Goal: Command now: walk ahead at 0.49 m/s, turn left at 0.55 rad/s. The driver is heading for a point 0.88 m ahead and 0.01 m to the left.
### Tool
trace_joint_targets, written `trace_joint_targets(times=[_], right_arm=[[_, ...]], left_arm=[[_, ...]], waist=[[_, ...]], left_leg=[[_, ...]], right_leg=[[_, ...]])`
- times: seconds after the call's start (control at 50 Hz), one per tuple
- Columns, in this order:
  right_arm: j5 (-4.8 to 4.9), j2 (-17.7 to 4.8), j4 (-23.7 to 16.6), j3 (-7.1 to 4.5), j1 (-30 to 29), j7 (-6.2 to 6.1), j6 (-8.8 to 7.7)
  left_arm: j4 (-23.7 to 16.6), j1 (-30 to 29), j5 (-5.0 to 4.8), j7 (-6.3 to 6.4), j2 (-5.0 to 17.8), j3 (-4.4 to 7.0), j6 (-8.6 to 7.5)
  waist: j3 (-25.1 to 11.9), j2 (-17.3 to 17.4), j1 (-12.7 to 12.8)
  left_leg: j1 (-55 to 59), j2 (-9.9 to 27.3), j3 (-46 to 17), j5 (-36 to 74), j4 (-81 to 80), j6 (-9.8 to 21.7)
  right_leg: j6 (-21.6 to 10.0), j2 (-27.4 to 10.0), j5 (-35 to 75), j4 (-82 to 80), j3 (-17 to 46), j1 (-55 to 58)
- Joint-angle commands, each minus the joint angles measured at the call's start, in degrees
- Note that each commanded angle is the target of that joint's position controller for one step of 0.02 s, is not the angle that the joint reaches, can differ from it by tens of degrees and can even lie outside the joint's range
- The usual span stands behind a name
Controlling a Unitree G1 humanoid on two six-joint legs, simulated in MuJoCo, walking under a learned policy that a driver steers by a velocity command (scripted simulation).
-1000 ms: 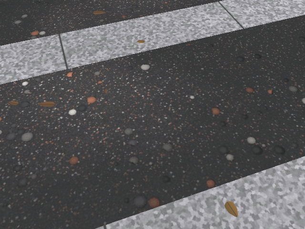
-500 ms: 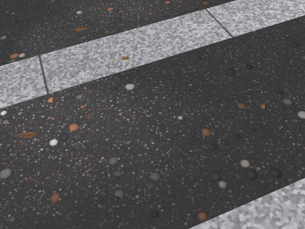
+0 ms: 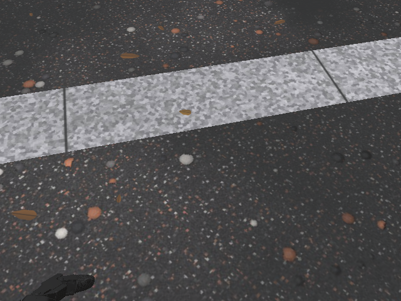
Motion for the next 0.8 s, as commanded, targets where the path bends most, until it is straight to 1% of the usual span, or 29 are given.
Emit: trace_joint_targets(times=[0.02,0.04,0.06,0.08,0.1,0.12,0.14,0.16,0.18,0.22,0.24,0.26,0.3,0.32,0.4,0.46,0.5,0.54,0.56,0.58,0.6,0.62,0.64,0.66,0.68,0.7,0.72,0.76,0.8], right_arm=[[-0.02,-9.06,-3.18,-2.53,-0.38,-0.41,-0.01],[-0.29,-7.93,-3.36,-2.24,-0.54,-0.31,0.16],[-0.66,-5.08,-3.67,-1.31,0.02,-0.02,-0.01],[-1.85,-0.01,-4.63,0.3,2.49,0.33,-0.19],[0.55,-0.3,-7.11,0.65,7.6,0.42,-0.84],[1.2,-6.21,-5.34,-0.68,6.01,-0.03,-0.53],[0.61,-8.19,-6.01,-1.39,0.65,-0.06,-0.17],[-0.15,-7.48,-6.26,-1.38,-1.61,-0.16,0.15],[-0.55,-6.79,-6.96,-1.53,-3.16,0.0,0.22],[-0.1,-5.18,-7.07,-1.49,-3.06,0.54,0.82],[-0.23,-4.23,-6.71,-1.46,-3.46,0.45,1.22],[-0.33,-3.06,-7.43,-1.09,-4.0,0.52,1.43],[-0.82,-1.94,-8.05,-0.57,-6.6,0.64,1.35],[-0.82,-1.4,-8.04,-0.34,-7.55,0.75,1.18],[-1.02,-0.1,-8.93,0.71,-14.28,2.2,-0.11],[-0.68,-0.23,-10.42,1.04,-19.2,2.96,-0.74],[-0.63,-1.33,-11.27,0.76,-20.72,3.26,-0.94],[-1.05,-3.32,-10.86,-0.18,-17.8,3.19,-1.14],[-1.25,-5.12,-8.93,-1.32,-10.86,2.84,-1.22],[-1.44,-8.18,-6.15,-2.85,-1.67,2.1,-1.07],[-2.64,-13.45,-4.66,-4.09,7.48,0.95,-0.63],[-2.43,-13.54,-5.02,-3.56,6.64,0.89,-0.61],[-1.93,-8.87,-4.98,-2.32,3.75,1.02,-0.84],[-1.58,-6.71,-4.56,-1.57,0.87,1.09,-1.12],[-1.68,-4.88,-4.06,-1.07,-2.53,1.37,-1.57],[-1.9,-2.45,-3.88,-0.53,-5.14,1.66,-2.21],[-2.33,-2.77,-3.52,-0.72,-6.4,1.7,-2.81],[-2.49,-2.44,-2.22,-1.04,-7.18,1.66,-3.98],[-2.89,-3.14,-0.88,-1.38,-7.1,1.25,-4.43]], left_arm=[[-3.72,0.58,-0.83,-0.06,7.41,3.22,-1.23],[-2.9,3.97,-0.82,0.01,7.89,3.89,-1.37],[-2.33,9.18,-0.33,0.31,9.41,4.76,-1.6],[-1.92,16.78,0.35,0.8,12.75,5.58,-1.39],[0.21,19.43,1.16,0.01,16.54,6.61,-0.53],[-1.34,16.58,0.56,-0.28,10.97,5.5,-0.48],[-1.4,14.49,0.27,-0.02,8.4,4.75,-0.22],[-1.46,12.18,0.74,0.03,7.15,4.27,-0.12],[-0.81,10.88,1.01,0.17,6.04,3.99,-0.04],[0.4,10.13,0.94,0.44,5.14,3.9,-0.45],[1.08,10.58,0.65,0.43,4.32,3.84,-0.69],[2.02,11.17,0.56,0.33,5.65,4.16,-0.93],[3.78,12.53,0.3,0.11,6.28,4.56,-1.02],[4.43,12.73,0.4,0.08,6.76,4.75,-0.83],[6.89,13.15,-0.69,0.19,8.56,5.13,-0.04],[9.58,16.28,-1.53,0.18,9.77,5.39,0.63],[11.02,17.04,-1.96,0.18,10.47,5.59,1.26],[11.95,16.71,-2.37,0.37,11.51,5.72,1.9],[12.33,15.91,-2.57,0.49,11.49,5.48,2.26],[12.14,15.76,-2.15,0.69,10.2,4.78,2.21],[9.91,16.86,-0.46,0.53,5.14,2.97,1.73],[9.92,20.82,-1.13,0.33,2.31,1.93,0.76],[9.84,16.96,-2.69,0.11,8.65,3.84,0.3],[8.43,13.12,-3.34,-0.03,8.99,4.1,0.2],[8.41,11.48,-2.59,0.29,7.77,4.04,0.4],[8.95,11.45,-1.67,0.61,7.34,4.4,1.19],[9.53,14.19,-1.79,0.48,6.05,4.27,2.0],[10.2,15.27,-1.94,0.46,4.18,4.09,3.24],[9.28,12.63,-1.89,0.71,3.87,4.18,3.81]], waist=[[-3.22,8.22,3.21],[-4.06,8.48,5.25],[-7.25,7.1,8.02],[-15.44,-3.18,9.75],[-18.3,-22.67,6.35],[-12.45,-11.81,7.86],[-6.92,-6.73,8.78],[-4.58,-2.67,8.07],[-2.34,-2.79,7.41],[-1.38,-5.58,6.39],[-1.3,-4.1,6.67],[-1.0,-5.2,6.1],[0.17,-3.01,6.68],[-0.1,-1.98,6.64],[1.34,-1.2,8.25],[2.73,-1.43,9.45],[2.89,-2.17,8.83],[0.12,-3.47,5.84],[-3.97,-3.14,1.4],[-9.67,-2.37,-2.89],[-18.64,7.46,-4.63],[-25.8,16.74,-1.64],[-18.08,10.55,-2.82],[-10.36,9.72,-1.17],[-6.27,6.46,0.98],[-3.58,6.59,2.69],[-3.6,9.41,4.62],[-2.03,7.33,5.78],[0.04,5.4,5.77]], left_leg=[[-5.56,13.11,-13.13,3.06,-1.32,7.4],[-5.97,12.18,-13.24,3.14,2.08,6.15],[-8.2,9.38,-10.97,2.73,10.51,4.11],[-14.73,4.66,-4.5,-10.7,28.84,1.52],[-33.22,1.45,0.9,-18.73,45.38,-0.46],[-37.63,5.24,-1.02,-13.25,52.21,-1.46],[-38.49,6.8,0.68,-7.69,53.36,-1.81],[-36.11,8.64,1.51,-3.56,51.85,-2.24],[-35.16,10.02,1.46,-1.09,49.23,-2.48],[-31.75,11.59,2.99,1.08,46.09,-2.86],[-31.57,11.42,3.53,1.89,45.68,-2.59],[-31.99,11.51,3.41,2.45,43.25,-2.89],[-33.89,11.31,2.69,3.92,37.11,-3.36],[-33.98,11.2,2.73,5.29,33.6,-3.31],[-30.38,10.85,6.84,14.36,18.69,-2.56],[-27.92,10.2,9.23,14.92,12.49,-1.28],[-26.84,9.53,9.84,11.81,9.67,0.39],[-18.92,7.16,11.73,8.92,6.74,2.55],[-8.28,5.5,13.05,11.48,3.82,4.11],[6.73,6.86,11.34,13.48,4.62,5.64],[27.13,21.84,-7.37,12.08,5.57,10.57],[32.6,31.37,-30.23,3.3,-3.19,17.0],[25.76,29.47,-24.82,-1.23,-5.59,14.62],[18.28,27.02,-15.46,-0.54,-6.86,12.3],[11.2,24.28,-10.06,2.25,-9.09,10.7],[6.52,21.51,-5.11,5.98,-11.19,8.95],[2.87,21.53,-2.31,8.81,-13.13,9.23],[-0.46,21.02,2.83,15.04,-15.49,9.66],[-0.71,20.64,7.07,18.61,-16.64,9.37]], right_leg=[[-1.66,2.21,-2.38,-3.04,-1.76,13.95],[-3.14,2.26,-4.61,-4.47,-2.53,18.63],[-5.55,-0.85,-6.98,-5.51,-0.57,27.02],[-9.12,-12.32,-12.3,-6.52,11.16,40.29],[-17.11,-22.18,-31.85,-15.53,40.48,49.53],[-15.93,-20.39,-40.85,-18.05,39.81,45.49],[-13.93,-18.08,-34.89,-17.57,29.03,40.4],[-13.12,-15.32,-24.58,-17.42,20.78,35.22],[-13.3,-13.27,-18.03,-18.3,15.41,31.84],[-13.04,-10.94,-11.46,-20.66,7.58,28.65],[-12.58,-9.69,-8.51,-21.35,4.36,28.94],[-13.86,-10.96,-6.56,-22.15,3.76,28.34],[-15.5,-11.7,-1.85,-23.22,1.63,29.71],[-15.71,-11.7,-1.33,-23.58,0.45,30.63],[-15.1,-10.6,2.37,-24.48,-5.62,31.29],[-14.81,-11.64,3.53,-24.35,-6.62,33.41],[-14.17,-12.96,7.83,-22.74,-6.75,36.62],[-12.98,-12.73,22.46,-16.86,-7.57,37.86],[-11.7,-10.94,29.77,-8.99,-9.26,35.8],[-9.76,-8.16,26.29,2.05,-10.7,28.25],[-6.65,-2.49,0.63,23.17,-12.12,10.07],[-4.97,5.06,-33.81,37.83,-4.06,-2.27],[-5.21,1.88,-31.93,41.75,0.9,-7.39],[-5.74,-0.85,-27.18,40.38,-1.05,-8.9],[-5.5,-2.9,-22.52,37.32,-1.75,-7.22],[-5.52,-4.28,-18.71,34.76,-1.35,-4.86],[-4.9,-5.1,-15.83,34.51,-0.87,-1.12],[-3.92,-5.19,-13.52,33.68,-0.59,-0.01],[-3.22,-4.93,-9.68,30.51,0.3,-3.22]])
